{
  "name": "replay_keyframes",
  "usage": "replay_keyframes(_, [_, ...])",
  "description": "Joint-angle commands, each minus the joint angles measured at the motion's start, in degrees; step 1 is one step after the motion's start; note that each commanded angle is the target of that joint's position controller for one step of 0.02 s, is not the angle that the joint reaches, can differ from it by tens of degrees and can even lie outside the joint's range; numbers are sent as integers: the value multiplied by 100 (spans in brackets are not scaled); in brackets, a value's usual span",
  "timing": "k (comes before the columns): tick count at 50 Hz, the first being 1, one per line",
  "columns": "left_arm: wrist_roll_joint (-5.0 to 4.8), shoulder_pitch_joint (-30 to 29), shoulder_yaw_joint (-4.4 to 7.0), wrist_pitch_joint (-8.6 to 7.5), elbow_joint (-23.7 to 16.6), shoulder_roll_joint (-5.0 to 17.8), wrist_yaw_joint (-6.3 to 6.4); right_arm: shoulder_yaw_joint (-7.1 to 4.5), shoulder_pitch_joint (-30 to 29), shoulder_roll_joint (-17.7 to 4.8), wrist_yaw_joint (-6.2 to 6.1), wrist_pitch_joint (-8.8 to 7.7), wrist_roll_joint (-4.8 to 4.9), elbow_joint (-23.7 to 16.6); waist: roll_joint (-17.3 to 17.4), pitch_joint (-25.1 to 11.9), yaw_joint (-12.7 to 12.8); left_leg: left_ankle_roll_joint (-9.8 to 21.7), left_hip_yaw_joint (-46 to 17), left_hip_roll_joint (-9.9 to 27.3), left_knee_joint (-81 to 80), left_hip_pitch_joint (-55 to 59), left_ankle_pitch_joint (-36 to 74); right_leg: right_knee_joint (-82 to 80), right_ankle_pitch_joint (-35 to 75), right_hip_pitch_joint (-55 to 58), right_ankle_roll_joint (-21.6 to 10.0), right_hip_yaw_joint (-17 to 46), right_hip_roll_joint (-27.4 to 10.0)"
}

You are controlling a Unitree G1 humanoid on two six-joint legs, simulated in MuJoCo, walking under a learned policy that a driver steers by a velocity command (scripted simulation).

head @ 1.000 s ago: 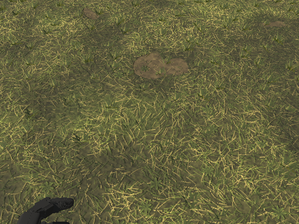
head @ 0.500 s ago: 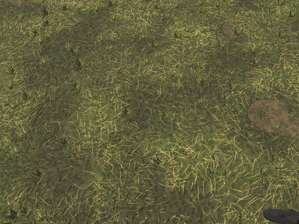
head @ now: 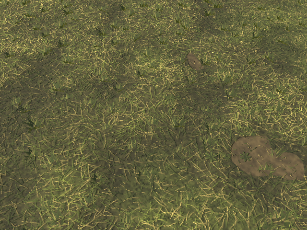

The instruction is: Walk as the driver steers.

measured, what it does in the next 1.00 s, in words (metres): walks ahead, turning right: right foot, then left foot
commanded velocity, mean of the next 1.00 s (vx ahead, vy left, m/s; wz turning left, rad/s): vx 0.50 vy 0.00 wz -0.31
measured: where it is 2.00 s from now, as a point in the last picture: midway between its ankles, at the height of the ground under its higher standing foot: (179, 115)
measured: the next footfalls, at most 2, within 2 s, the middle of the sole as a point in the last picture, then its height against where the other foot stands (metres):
right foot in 0.14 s outside the picture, level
left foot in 0.60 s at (149, 212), level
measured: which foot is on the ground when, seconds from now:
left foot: down 0.00-0.12, up 0.14-0.58, down 0.60-1.00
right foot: up 0.00-0.12, down 0.14-0.62, up 0.64-1.00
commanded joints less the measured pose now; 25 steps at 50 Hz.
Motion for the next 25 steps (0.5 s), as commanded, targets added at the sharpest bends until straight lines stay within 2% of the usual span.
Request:
replay_keyframes(1, [16, -846, 31, -109, -718, 312, -137, -266, 148, -950, -68, 62, 71, -115, 423, 454, -195, 632, -255, 1919, -100, 208, 2789, -346, -361, -399, -190, -176, 55])
replay_keyframes(2, [19, -862, 42, -106, -795, 339, -179, -284, 127, -1000, -93, 118, 91, -96, 470, 415, -141, 581, -201, 1971, 116, 390, 3306, -401, -674, -366, -275, -289, 128])
replay_keyframes(4, [25, -581, 127, -67, -861, 508, -213, -332, -5, -1178, -166, 213, 107, -131, 704, 52, 111, 433, -25, 1962, 876, 545, 5282, -363, -1316, 274, -495, -663, 476])
replay_keyframes(5, [29, -125, 222, -38, -802, 684, -202, -344, -57, -1239, -208, 264, 103, -155, 798, -277, 382, 346, 66, 1904, 1598, 490, 6083, -321, -1559, 920, -632, -806, 700])
replay_keyframes(6, [20, 710, 380, -27, -631, 956, -148, -323, -156, -1224, -246, 298, 117, -183, 705, -726, 866, 174, 219, 1708, 2754, 17, 6076, -630, -1307, 2164, -843, -803, 918])
replay_keyframes(7, [5, 1586, 551, 28, -491, 1422, -36, -227, -45, -1034, -273, 247, 37, -282, 87, -1331, 1219, -54, 241, 1429, 4486, -1308, 4352, -794, -1165, 3944, -1210, 390, 244])
replay_keyframes(8, [-45, 1485, 609, -16, -532, 1880, -13, 44, 642, -184, -128, 66, -125, -522, -1278, -1863, 503, -448, -338, 84, 6493, -3986, -1454, -1234, -2001, 5952, -2400, 3684, -1202])
replay_keyframes(9, [-22, 1692, 478, -54, -612, 1350, -7, -28, 52, -703, -11, -164, 73, -520, -609, -2355, 1006, -345, -1478, 129, 7030, -4672, -1731, -1917, -2589, 6331, -2449, 4507, -1340])
replay_keyframes(10, [27, 1445, 410, -84, -612, 1115, 15, -86, -510, -942, 51, -295, 280, -721, -344, -1484, 1054, -212, -1497, 445, 6827, -5059, -1185, -2063, -2298, 5751, -2117, 3609, -1171])
replay_keyframes(11, [20, 1066, 379, -94, -678, 1021, 27, -52, -679, -867, 32, -363, 223, -770, 208, -963, 812, -165, -1435, 703, 6287, -4907, -722, -2086, -1770, 4894, -1917, 2962, -929])
replay_keyframes(12, [24, 707, 327, -84, -762, 860, 36, -86, -750, -883, -5, -363, 72, -740, 393, -573, 589, -223, -1365, 853, 5767, -4599, -499, -2172, -1079, 4123, -1800, 2465, -711])
replay_keyframes(13, [103, 528, 281, -84, -863, 765, 63, -121, -640, -910, -8, -308, 17, -738, 235, -482, 392, -287, -1393, 946, 5573, -4201, -338, -2300, -563, 3614, -1801, 2202, -576])
replay_keyframes(16, [71, 410, 304, -90, -899, 856, 133, -91, -453, -722, -31, -125, -45, -721, 120, -304, 185, -596, -1198, 967, 4827, -3871, -116, -2520, 127, 2790, -1818, 1688, -359])
replay_keyframes(18, [46, 512, 352, -74, -847, 1021, 206, -26, -843, -571, -54, -76, -61, -843, 60, -146, 285, -762, -1075, 866, 3989, -3796, 532, -2565, 156, 2412, -1685, 1345, -137])
replay_keyframes(21, [6, 743, 373, -4, -743, 1072, 273, 41, -1500, -423, -18, -108, -26, -968, -132, -131, 577, -807, -1018, 573, 2618, -3286, 1808, -2422, -411, 2176, -1346, 1112, 177])
replay_keyframes(23, [-14, 967, 385, 34, -650, 1097, 283, 23, -1796, -487, 23, -145, 48, -1051, -192, -155, 710, -787, -1068, 429, 2180, -3076, 2129, -2317, -769, 2289, -1250, 1352, 95])
replay_keyframes(25, [-46, 1074, 379, 69, -594, 1039, 295, -34, -1889, -633, 59, -188, 85, -1096, -247, -173, 703, -695, -1248, 406, 1837, -3046, 1968, -2022, -1062, 2672, -1177, 1716, -43])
